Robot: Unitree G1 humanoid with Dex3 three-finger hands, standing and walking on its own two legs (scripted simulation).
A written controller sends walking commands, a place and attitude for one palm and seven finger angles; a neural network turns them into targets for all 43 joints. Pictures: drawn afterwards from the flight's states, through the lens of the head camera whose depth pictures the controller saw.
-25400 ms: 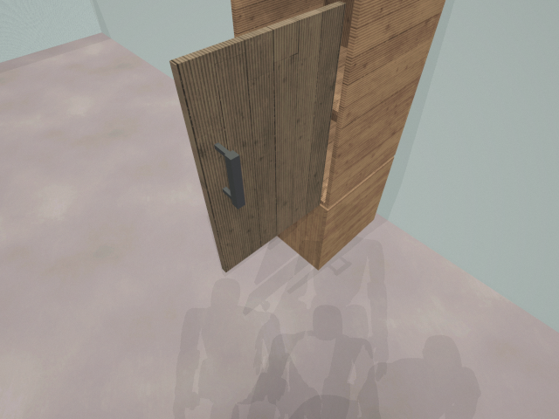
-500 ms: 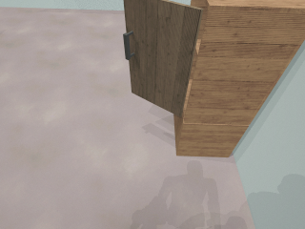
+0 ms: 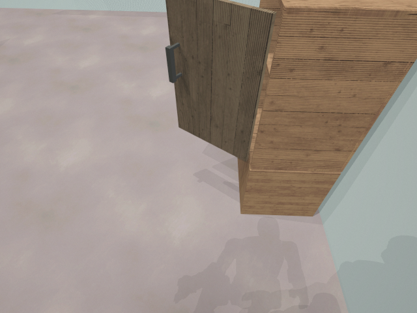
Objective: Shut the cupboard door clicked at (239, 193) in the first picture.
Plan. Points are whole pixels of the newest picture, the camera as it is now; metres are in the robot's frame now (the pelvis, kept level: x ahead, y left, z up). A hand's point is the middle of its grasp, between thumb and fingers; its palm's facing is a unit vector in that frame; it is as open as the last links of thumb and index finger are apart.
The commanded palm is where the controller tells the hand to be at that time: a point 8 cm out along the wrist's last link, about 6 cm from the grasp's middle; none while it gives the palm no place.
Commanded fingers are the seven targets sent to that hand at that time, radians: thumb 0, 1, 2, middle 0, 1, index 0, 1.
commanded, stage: walk to a spot facing it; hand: left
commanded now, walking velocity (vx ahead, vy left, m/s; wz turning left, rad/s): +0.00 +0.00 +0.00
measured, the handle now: (174, 62) +0.93 +0.18 +0.01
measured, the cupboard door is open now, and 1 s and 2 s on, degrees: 57 57 57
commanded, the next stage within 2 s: none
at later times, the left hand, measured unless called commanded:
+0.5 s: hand out of the picture +0.00 +0.23 -0.20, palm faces +0.25 -0.94 -0.24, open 7.4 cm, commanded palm none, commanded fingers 0.00 0.90 0.90 -0.20 -0.30 -0.20 -0.30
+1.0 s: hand out of the picture -0.06 +0.19 -0.17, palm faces +0.54 -0.80 -0.28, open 7.4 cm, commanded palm none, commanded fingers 0.00 0.90 0.90 -0.20 -0.30 -0.20 -0.30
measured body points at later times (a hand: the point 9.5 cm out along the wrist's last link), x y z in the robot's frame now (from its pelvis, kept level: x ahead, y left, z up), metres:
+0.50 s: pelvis -0.01 +0.02 -0.02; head +0.02 +0.04 +0.43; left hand -0.01 +0.28 -0.18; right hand +0.07 -0.21 -0.17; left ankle +0.00 +0.13 -0.75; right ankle -0.02 -0.11 -0.71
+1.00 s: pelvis -0.01 -0.02 -0.01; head +0.04 +0.00 +0.44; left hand -0.09 +0.23 -0.15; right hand +0.21 -0.21 -0.15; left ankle -0.09 +0.09 -0.71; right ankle +0.04 -0.14 -0.75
